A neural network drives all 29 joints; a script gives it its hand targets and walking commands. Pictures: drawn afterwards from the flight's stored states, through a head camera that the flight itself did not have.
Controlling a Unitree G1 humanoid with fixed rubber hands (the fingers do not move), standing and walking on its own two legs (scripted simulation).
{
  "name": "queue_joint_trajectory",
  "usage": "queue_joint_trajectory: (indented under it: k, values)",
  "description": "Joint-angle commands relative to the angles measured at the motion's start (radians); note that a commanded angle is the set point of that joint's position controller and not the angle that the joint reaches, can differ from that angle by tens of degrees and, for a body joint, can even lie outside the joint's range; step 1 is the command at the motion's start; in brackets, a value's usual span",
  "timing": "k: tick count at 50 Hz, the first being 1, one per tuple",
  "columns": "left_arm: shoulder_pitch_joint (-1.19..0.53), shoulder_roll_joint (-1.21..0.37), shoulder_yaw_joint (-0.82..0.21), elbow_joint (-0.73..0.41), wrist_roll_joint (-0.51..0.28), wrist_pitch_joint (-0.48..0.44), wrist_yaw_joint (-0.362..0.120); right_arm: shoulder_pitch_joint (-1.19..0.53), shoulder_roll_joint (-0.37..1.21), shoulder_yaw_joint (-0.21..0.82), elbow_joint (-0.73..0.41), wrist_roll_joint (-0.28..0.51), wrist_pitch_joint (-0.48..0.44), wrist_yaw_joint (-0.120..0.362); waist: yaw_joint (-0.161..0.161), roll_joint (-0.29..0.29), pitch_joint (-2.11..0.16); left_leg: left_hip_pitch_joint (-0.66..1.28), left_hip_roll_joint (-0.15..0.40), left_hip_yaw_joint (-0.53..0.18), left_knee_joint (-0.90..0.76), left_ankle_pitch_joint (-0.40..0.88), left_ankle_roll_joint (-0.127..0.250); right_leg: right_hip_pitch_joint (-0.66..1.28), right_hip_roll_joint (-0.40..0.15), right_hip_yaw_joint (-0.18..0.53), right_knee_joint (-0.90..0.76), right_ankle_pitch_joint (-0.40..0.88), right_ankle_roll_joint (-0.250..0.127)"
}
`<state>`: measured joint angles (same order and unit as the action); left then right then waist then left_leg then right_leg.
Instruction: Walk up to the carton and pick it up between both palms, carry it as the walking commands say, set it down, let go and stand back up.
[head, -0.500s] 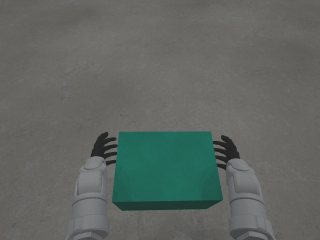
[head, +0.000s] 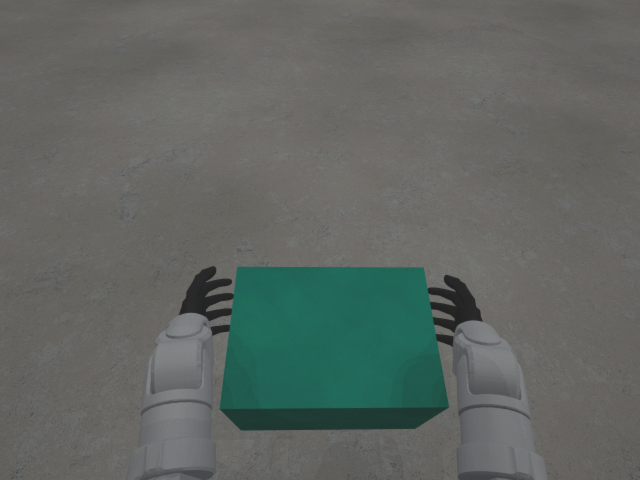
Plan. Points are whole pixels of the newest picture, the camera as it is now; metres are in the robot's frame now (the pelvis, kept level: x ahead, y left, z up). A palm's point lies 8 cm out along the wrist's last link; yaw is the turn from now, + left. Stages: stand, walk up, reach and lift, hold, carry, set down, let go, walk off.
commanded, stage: reach and lift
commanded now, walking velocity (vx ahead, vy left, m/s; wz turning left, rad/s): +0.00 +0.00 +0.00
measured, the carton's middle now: (329, 351) +0.30 +0.01 -0.04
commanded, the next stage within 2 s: hold in 0.84 s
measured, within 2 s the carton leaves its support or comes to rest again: neither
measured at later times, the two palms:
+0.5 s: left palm (203, 322) +0.28 +0.17 +0.05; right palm (474, 335) +0.28 -0.17 +0.05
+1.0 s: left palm (203, 325) +0.28 +0.17 +0.05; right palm (477, 341) +0.28 -0.17 +0.05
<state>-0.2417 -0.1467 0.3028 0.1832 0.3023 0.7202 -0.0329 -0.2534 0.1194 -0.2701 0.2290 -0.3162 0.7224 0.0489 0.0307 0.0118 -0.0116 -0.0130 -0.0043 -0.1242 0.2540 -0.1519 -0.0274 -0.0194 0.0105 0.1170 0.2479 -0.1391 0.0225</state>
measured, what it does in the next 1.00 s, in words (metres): stands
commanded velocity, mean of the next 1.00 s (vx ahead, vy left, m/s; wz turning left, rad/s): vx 0.00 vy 0.00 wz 0.00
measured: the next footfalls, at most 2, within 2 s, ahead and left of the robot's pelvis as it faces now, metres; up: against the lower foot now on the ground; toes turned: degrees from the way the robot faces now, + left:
none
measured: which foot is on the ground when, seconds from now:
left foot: down 0.00-1.00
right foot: down 0.00-1.00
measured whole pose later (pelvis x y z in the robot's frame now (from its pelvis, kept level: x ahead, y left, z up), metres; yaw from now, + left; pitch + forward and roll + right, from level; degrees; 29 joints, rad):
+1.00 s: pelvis +0.00 +0.00 +0.00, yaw +0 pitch -5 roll +0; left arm -0.23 -0.14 0.28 0.19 0.31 0.72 -0.04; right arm -0.22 0.13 -0.27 0.18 -0.32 0.73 0.05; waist 0.00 0.00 -0.01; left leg -0.01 -0.01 -0.11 0.24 -0.14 -0.02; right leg -0.02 0.01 0.12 0.24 -0.13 0.02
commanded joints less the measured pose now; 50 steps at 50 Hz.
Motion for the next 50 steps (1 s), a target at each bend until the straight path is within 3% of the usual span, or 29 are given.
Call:
queue_joint_trajectory:
  k: [1, 50]
  values:
    - [-0.456, -0.847, -0.589, 0.040, -0.274, -0.003, -0.275, -0.509, 0.812, 0.563, -0.043, 0.281, -0.037, 0.270, -0.009, -0.003, -0.195, 0.029, -0.101, 0.090, -0.031, 0.202, -0.003, 0.053, 0.107, -0.083, -0.030, 0.137, -0.003]
    - [-0.444, -0.836, -0.597, 0.029, -0.262, -0.016, -0.279, -0.476, 0.812, 0.572, -0.061, 0.276, -0.026, 0.269, -0.026, -0.010, -0.183, 0.019, -0.105, 0.091, -0.039, 0.147, 0.001, 0.043, 0.101, -0.079, -0.033, 0.111, 0.000]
